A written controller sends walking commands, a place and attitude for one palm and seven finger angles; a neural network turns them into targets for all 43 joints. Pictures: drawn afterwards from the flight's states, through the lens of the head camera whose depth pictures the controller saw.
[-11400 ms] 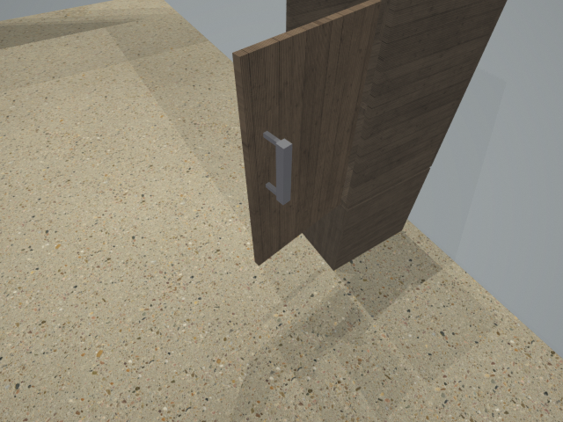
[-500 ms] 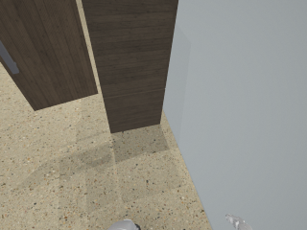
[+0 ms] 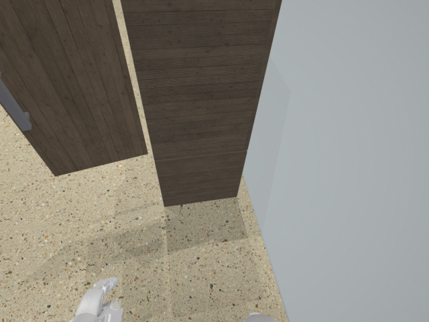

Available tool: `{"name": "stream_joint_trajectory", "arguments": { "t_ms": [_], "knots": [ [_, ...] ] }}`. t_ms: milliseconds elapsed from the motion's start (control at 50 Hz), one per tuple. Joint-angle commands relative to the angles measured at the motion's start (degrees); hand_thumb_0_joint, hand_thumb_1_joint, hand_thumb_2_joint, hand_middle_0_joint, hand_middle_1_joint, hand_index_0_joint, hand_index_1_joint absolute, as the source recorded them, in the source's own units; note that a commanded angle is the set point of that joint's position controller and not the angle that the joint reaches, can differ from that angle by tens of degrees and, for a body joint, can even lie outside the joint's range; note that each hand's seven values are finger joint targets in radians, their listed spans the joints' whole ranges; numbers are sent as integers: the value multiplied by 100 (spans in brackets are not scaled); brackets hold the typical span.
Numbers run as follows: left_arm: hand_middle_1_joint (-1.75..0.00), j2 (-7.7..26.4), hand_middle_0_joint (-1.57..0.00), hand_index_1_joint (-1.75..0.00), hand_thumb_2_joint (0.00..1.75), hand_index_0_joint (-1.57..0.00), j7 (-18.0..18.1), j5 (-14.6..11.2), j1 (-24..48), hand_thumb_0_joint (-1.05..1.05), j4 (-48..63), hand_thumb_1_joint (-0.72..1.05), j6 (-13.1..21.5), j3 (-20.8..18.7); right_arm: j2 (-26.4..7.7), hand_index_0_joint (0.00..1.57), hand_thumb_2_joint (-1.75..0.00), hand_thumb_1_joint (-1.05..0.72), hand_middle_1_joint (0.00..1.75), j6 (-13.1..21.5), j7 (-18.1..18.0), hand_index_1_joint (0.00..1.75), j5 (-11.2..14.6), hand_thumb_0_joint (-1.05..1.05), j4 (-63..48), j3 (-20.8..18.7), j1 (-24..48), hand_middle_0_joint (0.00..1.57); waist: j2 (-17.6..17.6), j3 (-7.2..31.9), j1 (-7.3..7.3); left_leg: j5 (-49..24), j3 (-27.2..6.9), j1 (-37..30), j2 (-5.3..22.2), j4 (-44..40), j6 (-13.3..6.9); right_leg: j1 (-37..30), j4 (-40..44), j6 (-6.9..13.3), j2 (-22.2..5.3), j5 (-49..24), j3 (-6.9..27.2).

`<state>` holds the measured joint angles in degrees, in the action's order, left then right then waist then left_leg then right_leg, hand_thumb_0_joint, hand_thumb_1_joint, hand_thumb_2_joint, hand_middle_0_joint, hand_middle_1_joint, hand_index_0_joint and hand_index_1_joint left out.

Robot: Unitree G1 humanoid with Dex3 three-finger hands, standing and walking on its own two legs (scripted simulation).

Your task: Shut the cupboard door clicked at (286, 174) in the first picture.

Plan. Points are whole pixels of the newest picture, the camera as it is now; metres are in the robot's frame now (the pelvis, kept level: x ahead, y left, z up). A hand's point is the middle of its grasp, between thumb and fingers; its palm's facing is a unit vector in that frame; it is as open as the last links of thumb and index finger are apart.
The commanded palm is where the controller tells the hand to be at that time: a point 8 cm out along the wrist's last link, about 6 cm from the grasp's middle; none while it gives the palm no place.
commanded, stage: turn to face it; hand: left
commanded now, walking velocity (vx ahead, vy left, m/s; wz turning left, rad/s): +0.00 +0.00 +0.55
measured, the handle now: (12, 101) +0.62 +0.53 +0.01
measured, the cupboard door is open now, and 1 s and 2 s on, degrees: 100 100 100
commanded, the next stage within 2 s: take the last steps up to it in 0.44 s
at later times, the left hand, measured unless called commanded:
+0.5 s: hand out of the picture -0.03 +0.18 -0.19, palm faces +0.32 -0.92 -0.21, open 7.4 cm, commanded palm none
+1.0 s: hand out of the picture +0.08 +0.20 -0.16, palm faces +0.32 -0.93 -0.20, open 7.4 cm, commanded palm none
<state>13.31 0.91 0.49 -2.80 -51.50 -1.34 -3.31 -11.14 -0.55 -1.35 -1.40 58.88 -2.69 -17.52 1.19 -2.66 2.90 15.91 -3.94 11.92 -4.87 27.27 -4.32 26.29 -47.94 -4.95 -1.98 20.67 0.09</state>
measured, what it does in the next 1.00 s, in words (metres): steps on the spot, turning left: right foot, then left foot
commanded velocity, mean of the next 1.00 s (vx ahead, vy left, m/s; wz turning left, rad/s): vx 0.14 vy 0.02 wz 0.23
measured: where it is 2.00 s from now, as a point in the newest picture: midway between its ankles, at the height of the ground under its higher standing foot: (187, 321)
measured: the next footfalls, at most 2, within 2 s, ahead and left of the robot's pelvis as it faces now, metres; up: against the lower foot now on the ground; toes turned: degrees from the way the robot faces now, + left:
right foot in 0.08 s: +0.07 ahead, -0.14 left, +0.00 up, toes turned +2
left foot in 0.50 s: +0.03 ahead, +0.10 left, +0.00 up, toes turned +19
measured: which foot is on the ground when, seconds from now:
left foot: down 0.00-0.10, up 0.12-0.48, down 0.50-1.00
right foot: up 0.00-0.06, down 0.08-0.52, up 0.54-0.98, down 1.00-1.00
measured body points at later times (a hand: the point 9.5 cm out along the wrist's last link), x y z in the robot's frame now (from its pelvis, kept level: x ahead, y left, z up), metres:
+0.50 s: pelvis +0.02 -0.01 -0.01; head +0.06 +0.02 +0.44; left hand -0.05 +0.22 -0.17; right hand +0.22 -0.23 -0.13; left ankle -0.01 +0.09 -0.74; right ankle +0.03 -0.14 -0.74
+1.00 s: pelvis +0.07 +0.00 -0.01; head +0.08 -0.01 +0.44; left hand +0.07 +0.25 -0.15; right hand +0.11 -0.24 -0.16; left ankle +0.00 +0.08 -0.74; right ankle +0.12 -0.10 -0.74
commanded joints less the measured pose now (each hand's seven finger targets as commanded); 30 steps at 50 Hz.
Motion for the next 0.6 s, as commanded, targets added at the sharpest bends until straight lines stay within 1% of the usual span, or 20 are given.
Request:
{"name": "stream_joint_trajectory", "arguments": {
  "t_ms": [0, 20, 40, 60, 80, 100, 120, 140, 180, 240, 300, 380, 420, 440, 460, 480, 500, 520, 540, 580],
  "knots": [
    [-30, 400, -20, -30, 90, -20, 70, -36, -203, 0, 474, 90, 124, -43, -1124, 20, -90, -90, 30, 28, -47, 30, 0, 0, -423, -297, 21, 20, -881, 429, -214, -4381, -1633, -396, 1560, 30, -427, -694, 1197, 138, 136, -146, 6],
    [-30, 462, -20, -30, 90, -20, 78, -43, -426, 0, 443, 90, 160, -64, -1098, 20, -90, -90, 30, 22, -44, 30, 38, 0, -465, -291, 108, 20, -799, 508, -335, -3952, -1609, -122, 1427, 231, -282, -1305, 1912, 153, 67, -661, 74],
    [-30, 619, -20, -30, 90, -20, 91, -31, -719, 0, 362, 90, 212, -104, -1038, 20, -90, -90, 30, 27, -19, 30, 90, 0, -515, -288, 216, 20, -502, 670, -482, -3071, -1429, 446, 1200, 535, -4, -2248, 2561, 226, -213, -1635, 226],
    [-30, 1019, -20, -30, 90, -20, 145, 26, -977, 0, 302, 90, 256, -185, -745, 20, -90, -90, 30, 41, 13, 30, 164, 0, -589, -267, 135, 20, 692, 942, -522, -819, -708, 1719, 612, 1472, 413, -3626, 2538, 622, -1464, -3408, 1305],
    [-30, 1239, -20, -30, 90, -20, 166, 56, -1282, 0, 261, 90, 258, -205, -708, 20, -90, -90, 30, 11, 6, 30, 147, 0, -697, -286, 143, 20, 1422, 1114, -621, 2297, 163, 2133, 43, 2852, 753, -3620, 2405, 1388, -2748, -5190, 1988],
    [-30, 1206, -20, -30, 90, -20, 182, 34, -1331, 0, 279, 90, 247, -163, -808, 20, -90, -90, 30, -53, 36, 30, 106, 0, -719, -288, 208, 20, 1036, 894, -595, 2151, 53, 1899, 323, 3736, 705, -2850, 2497, 1645, -2703, -5058, 1538],
    [-30, 816, -20, -30, 90, -20, 202, 22, -929, 0, 346, 90, 266, -99, -822, 20, -90, -90, 30, -147, 60, 30, 67, 0, -578, -312, 224, 20, 1140, 584, -363, 1770, -44, 1966, 469, 4163, 750, -2431, 2657, 1527, -2250, -4705, 1252],
    [-30, 765, -20, -30, 90, -20, 179, 3, -738, 0, 379, 90, 234, -62, -759, 20, -90, -90, 30, -215, 102, 30, 62, 0, -526, -301, 281, 20, 999, 400, -256, 1414, 92, 1995, 514, 4441, 802, -2208, 2690, 1373, -1923, -4442, 835],
    [-30, 630, -20, -30, 90, -20, 159, -4, -646, 0, 422, 90, 236, -45, -609, 20, -90, -90, 30, -281, 186, 30, 62, 0, -566, -267, 382, 20, 933, 284, -191, 944, 259, 2010, 596, 4457, 832, -1961, 2764, 1154, -1615, -4125, 167],
    [-30, 653, -20, -30, 90, -20, 155, 26, -939, 0, 328, 90, 283, -62, -504, 20, -90, -90, 30, -290, 218, 30, 58, 0, -630, -204, 637, 20, 833, 411, -276, 842, 449, 1921, 625, 3722, 891, -2234, 2700, 1131, -1552, -4212, -103],
    [-30, 765, -20, -30, 90, -20, 136, 67, -1220, 0, 182, 90, 275, -98, -435, 20, -90, -90, 30, -285, 237, 30, 78, 0, -689, -164, 974, 20, 829, 387, -398, 878, 627, 1632, 574, 2924, 875, -2233, 2686, 1182, -1598, -4074, -155],
    [-30, 889, -20, -30, 90, -20, 113, 139, -1403, 0, 5, 90, 248, -160, -395, 20, -90, -90, 30, -197, 226, 30, 104, 0, -785, -98, 1264, 20, 1104, 450, -518, 1062, 836, 1116, 488, 1705, 766, -2279, 2416, 1270, -1725, -4058, -95],
    [-30, 969, -20, -30, 90, -20, 89, 114, -1402, 0, -73, 90, 232, -168, -449, 20, -90, -90, 30, -144, 197, 30, 101, 0, -730, -77, 1141, 20, 938, 557, -400, 515, 937, 510, 381, 813, 706, -2122, 2105, 1104, -1649, -3951, -218],
    [-30, 962, -20, -30, 90, -20, 74, 75, -1329, 0, -106, 90, 222, -183, -516, 20, -90, -90, 30, -106, 185, 30, 91, 0, -664, -85, 943, 20, 881, 621, -251, -142, 923, -41, 391, 127, 659, -1866, 1801, 905, -1528, -3631, -379],
    [-30, 874, -20, -30, 90, -20, 45, 12, -1278, 0, -98, 90, 204, -149, -790, 20, -90, -90, 30, -48, 163, 30, 70, 0, -607, -134, 708, 20, 297, 800, -104, -1023, 702, -805, 714, -415, 540, -1409, 1225, 634, -1353, -3035, -607],
    [-30, 511, -20, -30, 90, -20, 23, -20, -1328, 0, 12, 90, 171, -73, -1318, 20, -90, -90, 30, 11, 145, 30, 20, 0, -594, -252, 477, 20, -1248, 988, 8, -2677, -940, -1559, 2078, -586, 31, -184, 120, 274, -639, -220, -900],
    [-30, 325, -20, -30, 90, -20, 54, -26, -1117, 0, 131, 90, 86, 21, -1672, 20, -90, -90, 30, -56, 71, 30, 27, 0, -579, -300, 329, 20, -1697, 916, 87, -4209, -1593, -1063, 2827, -615, -708, 45, -648, 171, -401, 1716, -425],
    [-30, 464, -20, -30, 90, -20, 79, 10, -1083, 0, 127, 90, 8, -19, -1574, 20, -90, -90, 30, -99, 47, 30, -3, 0, -585, -251, 421, 20, -1097, 717, 28, -3445, -1202, -575, 2831, -624, -906, -133, -1125, 261, -450, 1599, -87],
    [-30, 415, -20, -30, 90, -20, 65, 37, -987, 0, -22, 90, -38, -41, -1307, 20, -90, -90, 30, -53, -20, 30, -13, 0, -626, -179, 676, 20, -1202, 444, -67, -2837, -1071, -349, 2368, -853, -756, 52, -1239, 243, -438, 1202, 15],
    [-30, 449, -20, -30, 90, -20, -28, 86, -1137, 0, -176, 90, -25, -55, -1162, 20, -90, -90, 30, 10, -53, 30, -7, 0, -678, -112, 806, 20, -1210, 299, -200, -1836, -905, -431, 2067, -966, -606, 380, -1635, 268, -357, 665, 14]
  ]
}}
